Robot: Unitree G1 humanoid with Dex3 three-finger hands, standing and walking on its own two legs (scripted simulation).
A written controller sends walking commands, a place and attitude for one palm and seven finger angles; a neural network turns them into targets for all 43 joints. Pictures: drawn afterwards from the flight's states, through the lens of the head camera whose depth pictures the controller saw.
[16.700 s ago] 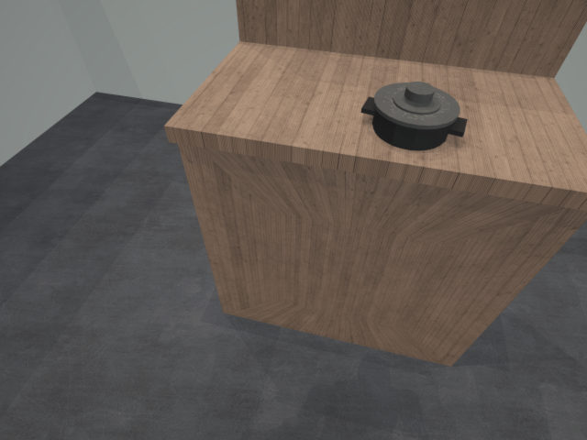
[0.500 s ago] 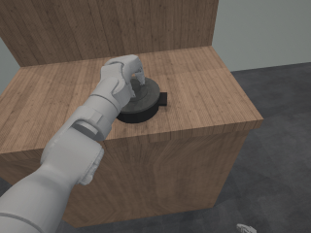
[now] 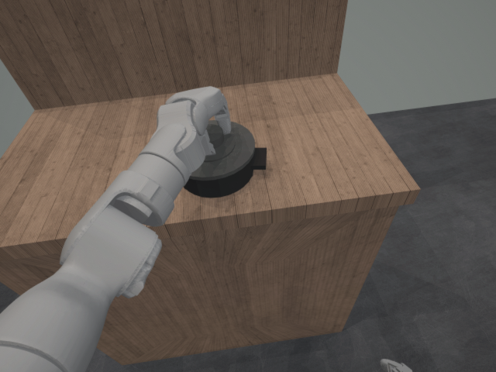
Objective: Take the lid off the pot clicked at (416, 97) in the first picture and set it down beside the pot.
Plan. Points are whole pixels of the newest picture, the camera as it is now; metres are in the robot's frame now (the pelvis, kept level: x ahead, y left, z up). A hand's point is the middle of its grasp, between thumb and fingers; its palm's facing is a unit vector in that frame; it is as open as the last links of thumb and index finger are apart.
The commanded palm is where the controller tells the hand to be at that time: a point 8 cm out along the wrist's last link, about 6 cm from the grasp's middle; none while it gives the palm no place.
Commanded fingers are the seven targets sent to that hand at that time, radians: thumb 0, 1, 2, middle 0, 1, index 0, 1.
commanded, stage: lift the lid straight up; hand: left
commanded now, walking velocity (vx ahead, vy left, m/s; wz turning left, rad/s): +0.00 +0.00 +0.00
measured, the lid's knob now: (209, 136) +0.48 +0.07 +0.15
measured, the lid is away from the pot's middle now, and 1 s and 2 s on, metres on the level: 0.00 0.01 0.01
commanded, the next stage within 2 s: move the lid sideways beside the pot in 1.78 s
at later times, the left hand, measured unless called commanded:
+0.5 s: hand (194, 119) +0.44 +0.08 +0.22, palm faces -0.28 -0.15 -0.95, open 8.1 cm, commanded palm +0.44 +0.09 +0.29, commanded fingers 0.00 0.58 1.05 -0.80 -1.01 -0.81 -1.00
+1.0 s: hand (188, 93) +0.45 +0.09 +0.26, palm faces -0.24 -0.15 -0.96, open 8.1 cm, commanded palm +0.44 +0.09 +0.33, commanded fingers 0.00 0.58 1.05 -0.80 -1.01 -0.81 -1.00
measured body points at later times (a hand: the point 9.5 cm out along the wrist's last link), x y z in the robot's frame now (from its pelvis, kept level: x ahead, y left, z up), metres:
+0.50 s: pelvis -0.01 +0.00 +0.00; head -0.02 -0.04 +0.45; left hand +0.45 +0.09 +0.27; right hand +0.13 -0.25 -0.13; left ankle +0.01 +0.08 -0.74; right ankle -0.03 -0.10 -0.74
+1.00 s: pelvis -0.01 +0.01 +0.00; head -0.01 -0.02 +0.45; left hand +0.46 +0.09 +0.31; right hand +0.11 -0.24 -0.13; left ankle +0.01 +0.08 -0.74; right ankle -0.03 -0.10 -0.74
